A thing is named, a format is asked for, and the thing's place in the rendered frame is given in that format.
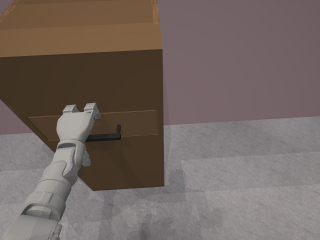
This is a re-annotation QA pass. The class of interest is robot left hand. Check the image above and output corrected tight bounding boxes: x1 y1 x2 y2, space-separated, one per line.
56 102 101 167

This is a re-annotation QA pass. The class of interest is cabinet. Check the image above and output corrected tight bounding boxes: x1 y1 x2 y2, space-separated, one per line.
0 0 165 191

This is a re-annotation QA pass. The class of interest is robot left upper arm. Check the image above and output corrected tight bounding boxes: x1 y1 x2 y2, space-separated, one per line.
5 214 62 240

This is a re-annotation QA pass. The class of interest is drawer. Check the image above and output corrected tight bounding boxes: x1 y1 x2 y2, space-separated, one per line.
28 109 157 141

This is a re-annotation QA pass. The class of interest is robot left forearm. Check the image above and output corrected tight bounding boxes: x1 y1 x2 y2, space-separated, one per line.
0 139 85 240

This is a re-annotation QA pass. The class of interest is handle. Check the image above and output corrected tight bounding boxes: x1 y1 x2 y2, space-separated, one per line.
85 124 121 142

